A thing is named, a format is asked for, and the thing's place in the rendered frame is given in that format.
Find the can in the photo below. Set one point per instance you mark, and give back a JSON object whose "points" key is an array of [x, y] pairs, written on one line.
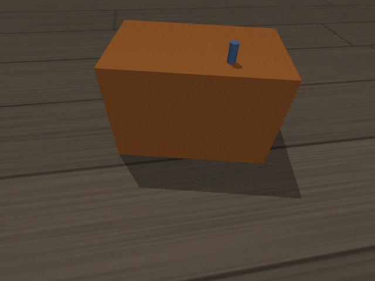
{"points": [[233, 50]]}

